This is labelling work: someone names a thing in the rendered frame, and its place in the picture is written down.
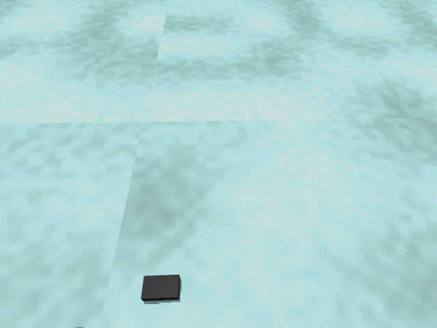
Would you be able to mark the small box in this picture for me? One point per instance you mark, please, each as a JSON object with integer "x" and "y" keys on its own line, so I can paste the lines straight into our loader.
{"x": 161, "y": 288}

